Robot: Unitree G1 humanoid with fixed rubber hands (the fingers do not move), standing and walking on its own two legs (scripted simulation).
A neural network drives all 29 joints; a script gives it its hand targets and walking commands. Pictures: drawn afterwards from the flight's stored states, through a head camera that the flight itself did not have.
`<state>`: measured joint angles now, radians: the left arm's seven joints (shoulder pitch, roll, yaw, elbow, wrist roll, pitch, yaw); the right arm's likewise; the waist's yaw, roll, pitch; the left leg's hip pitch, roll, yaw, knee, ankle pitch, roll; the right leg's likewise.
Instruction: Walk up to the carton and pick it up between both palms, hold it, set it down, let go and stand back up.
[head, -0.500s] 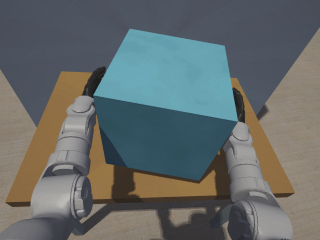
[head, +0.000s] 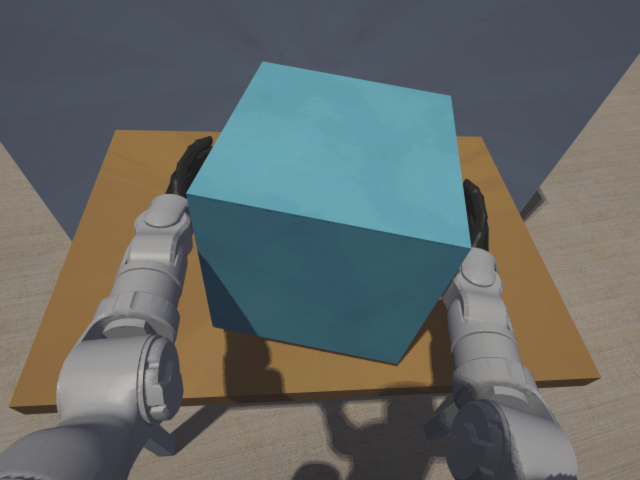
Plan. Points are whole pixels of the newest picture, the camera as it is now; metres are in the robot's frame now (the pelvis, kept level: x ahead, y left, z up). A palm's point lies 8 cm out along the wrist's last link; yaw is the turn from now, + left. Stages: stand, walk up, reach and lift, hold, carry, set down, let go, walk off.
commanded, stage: set down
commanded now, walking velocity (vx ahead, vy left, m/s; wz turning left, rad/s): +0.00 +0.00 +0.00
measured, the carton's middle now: (330, 213) +0.46 -0.01 +0.04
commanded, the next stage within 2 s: none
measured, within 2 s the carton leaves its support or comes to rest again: rests again in 0.94 s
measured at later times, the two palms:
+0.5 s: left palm (185, 200) +0.44 +0.18 +0.08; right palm (463, 246) +0.38 -0.18 +0.07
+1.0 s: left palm (192, 206) +0.43 +0.18 +0.07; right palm (469, 254) +0.38 -0.19 +0.07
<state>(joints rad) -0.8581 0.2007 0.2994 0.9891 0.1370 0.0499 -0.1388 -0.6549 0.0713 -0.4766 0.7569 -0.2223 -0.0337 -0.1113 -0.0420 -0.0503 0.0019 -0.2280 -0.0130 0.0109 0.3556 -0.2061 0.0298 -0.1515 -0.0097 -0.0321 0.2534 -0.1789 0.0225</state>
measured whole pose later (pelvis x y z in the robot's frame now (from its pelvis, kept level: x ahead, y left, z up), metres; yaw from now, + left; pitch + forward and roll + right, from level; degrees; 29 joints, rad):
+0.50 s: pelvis +0.00 +0.00 +0.00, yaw +0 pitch +7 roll -1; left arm -0.92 0.24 0.31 1.14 0.14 -0.06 -0.15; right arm -0.70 0.10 -0.57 0.82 -0.29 -0.10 -0.10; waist -0.05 -0.05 -0.02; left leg -0.30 -0.01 0.01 0.37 -0.20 0.03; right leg -0.22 -0.01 -0.05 0.27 -0.18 0.02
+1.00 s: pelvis -0.01 -0.01 +0.00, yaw +0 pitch +8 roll -1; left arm -0.95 0.24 0.37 1.23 0.20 -0.16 -0.16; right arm -0.70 0.12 -0.62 0.84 -0.34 -0.17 -0.11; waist -0.05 -0.07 -0.02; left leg -0.33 0.00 0.04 0.37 -0.19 0.02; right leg -0.27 -0.01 -0.04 0.32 -0.18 0.01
